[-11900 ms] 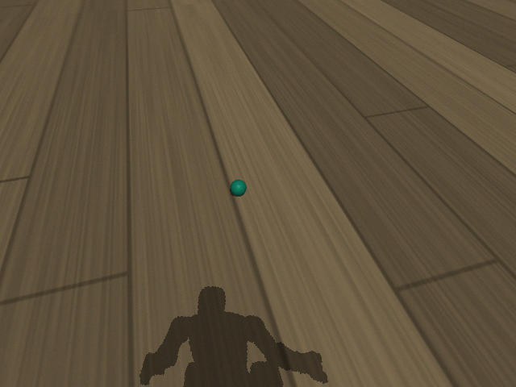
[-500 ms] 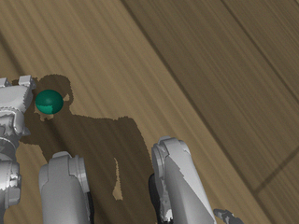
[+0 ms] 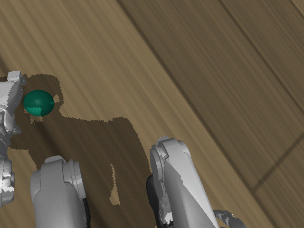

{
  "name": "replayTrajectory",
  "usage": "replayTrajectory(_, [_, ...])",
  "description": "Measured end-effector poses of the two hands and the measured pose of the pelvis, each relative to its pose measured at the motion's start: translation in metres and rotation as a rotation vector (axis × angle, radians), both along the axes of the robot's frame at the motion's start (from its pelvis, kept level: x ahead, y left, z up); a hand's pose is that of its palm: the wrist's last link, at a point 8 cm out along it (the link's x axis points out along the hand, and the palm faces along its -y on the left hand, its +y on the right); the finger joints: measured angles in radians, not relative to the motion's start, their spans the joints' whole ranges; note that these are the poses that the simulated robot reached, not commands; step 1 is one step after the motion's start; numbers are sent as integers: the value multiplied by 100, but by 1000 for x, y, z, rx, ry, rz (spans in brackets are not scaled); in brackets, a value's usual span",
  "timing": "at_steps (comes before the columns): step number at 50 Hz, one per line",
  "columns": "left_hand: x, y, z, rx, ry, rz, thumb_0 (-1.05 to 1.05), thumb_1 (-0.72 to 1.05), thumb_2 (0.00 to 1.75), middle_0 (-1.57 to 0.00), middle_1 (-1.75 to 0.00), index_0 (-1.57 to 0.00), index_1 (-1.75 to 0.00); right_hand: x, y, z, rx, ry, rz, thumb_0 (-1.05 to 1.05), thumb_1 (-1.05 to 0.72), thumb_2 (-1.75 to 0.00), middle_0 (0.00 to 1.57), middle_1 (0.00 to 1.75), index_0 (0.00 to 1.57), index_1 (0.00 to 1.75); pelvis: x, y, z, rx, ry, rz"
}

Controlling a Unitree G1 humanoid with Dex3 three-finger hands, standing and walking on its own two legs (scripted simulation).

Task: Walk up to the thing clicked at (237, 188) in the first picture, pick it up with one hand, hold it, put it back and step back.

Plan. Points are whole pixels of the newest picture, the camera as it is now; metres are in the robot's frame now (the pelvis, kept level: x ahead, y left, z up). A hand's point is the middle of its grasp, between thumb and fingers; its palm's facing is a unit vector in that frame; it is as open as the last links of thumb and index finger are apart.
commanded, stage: rise first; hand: left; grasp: from above
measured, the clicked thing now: (39, 103) +0.51 +0.26 -0.29
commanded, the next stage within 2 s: approach in 1.06 s
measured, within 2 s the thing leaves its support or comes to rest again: neither
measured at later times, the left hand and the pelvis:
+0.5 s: hand (12, 107) +0.47 +0.30 -0.18, palm faces -0.45 -0.08 -0.89, open 14.1 cm; pelvis +0.00 +0.00 -0.01, yaw -1 degrees
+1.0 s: hand (11, 102) +0.48 +0.29 -0.17, palm faces -0.45 -0.08 -0.89, open 14.1 cm; pelvis +0.00 +0.00 +0.00, yaw -1 degrees
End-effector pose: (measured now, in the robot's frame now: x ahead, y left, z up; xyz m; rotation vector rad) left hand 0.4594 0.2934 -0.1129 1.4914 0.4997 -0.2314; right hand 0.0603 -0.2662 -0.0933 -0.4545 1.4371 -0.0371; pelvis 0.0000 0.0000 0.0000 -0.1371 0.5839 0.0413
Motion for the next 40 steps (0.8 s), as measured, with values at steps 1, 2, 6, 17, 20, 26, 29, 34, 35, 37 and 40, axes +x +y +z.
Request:
replayTrajectory(1, [0, 0, -1, 0, 0, 1, 0, -52, 99, -7, -104, -8, -104, -1, 0, 0, 0, 1, 1, 1, -91, -90, 20, 30, 20, 30, 0, 0, 0, -1, -1, 0])
replayTrajectory(2, [1, 0, -2, 0, 2, 1, 0, -52, 99, -7, -104, -8, -104, -1, 1, 0, 0, 2, 2, 1, -91, -90, 20, 30, 20, 30, 0, 0, -1, -1, -2, 0])
replayTrajectory(6, [2, 0, -5, 0, 6, -2, 0, -52, 99, -8, -104, -8, -104, -5, 2, 0, 0, 9, 4, 1, -91, -90, 20, 30, 20, 30, -1, 1, -2, -4, -5, -1])
replayTrajectory(17, [9, 2, -11, 6, 0, -1, 0, -53, 100, -7, -104, -8, -104, -13, 4, -1, -4, 29, 7, 1, -91, -90, 20, 30, 20, 30, -1, 2, -7, -10, -9, -4])
replayTrajectory(20, [11, 2, -12, 3, -2, 3, 0, -53, 100, -8, -104, -8, -104, -15, 4, -1, -3, 32, 8, 1, -91, -90, 20, 30, 20, 30, 0, 2, -8, -12, -9, -5])
replayTrajectory(26, [14, 3, -14, 4, 7, 4, 0, -53, 100, -7, -104, -8, -104, -16, 5, -1, -1, 36, 12, 1, -91, -90, 20, 30, 20, 30, 0, 2, -9, -15, -11, -7])
replayTrajectory(29, [16, 4, -15, 2, 7, 8, 0, -53, 100, -7, -104, -8, -105, -16, 5, -1, 0, 36, 17, 1, -91, -90, 20, 30, 20, 30, 0, 2, -10, -17, -13, -9])
replayTrajectory(34, [20, 5, -14, 5, -4, 4, 0, -53, 100, -7, -105, -8, -105, -17, 6, -1, 0, 42, 16, 1, -91, -90, 20, 30, 20, 30, 1, 2, -11, -18, -11, -10])
replayTrajectory(35, [20, 5, -14, 5, -6, 4, 0, -53, 100, -7, -105, -8, -105, -17, 6, -1, 0, 42, 15, 1, -91, -90, 20, 30, 20, 30, 1, 2, -11, -19, -10, -10])
replayTrajectory(37, [21, 6, -12, 5, -12, 5, 0, -53, 100, -7, -105, -8, -105, -16, 6, -1, 0, 42, 13, 1, -91, -90, 20, 30, 20, 30, 1, 2, -10, -19, -9, -10])
replayTrajectory(40, [22, 6, -10, 11, -11, 6, 0, -53, 99, -7, -105, -8, -105, -15, 6, -1, 2, 40, 10, 1, -91, -90, 20, 30, 20, 30, 2, 2, -9, -19, -6, -10])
